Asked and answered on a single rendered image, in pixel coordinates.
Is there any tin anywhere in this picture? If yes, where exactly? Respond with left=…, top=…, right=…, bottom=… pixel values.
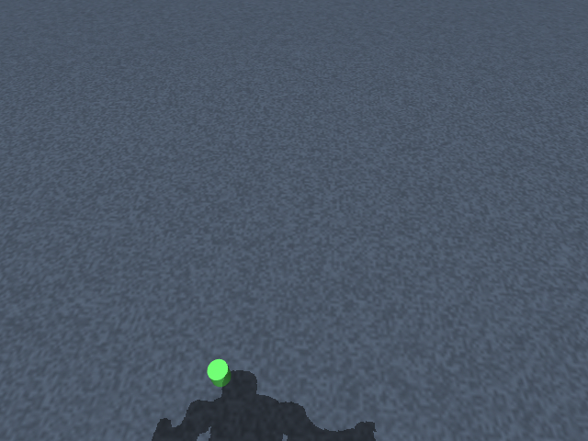
left=208, top=359, right=232, bottom=387

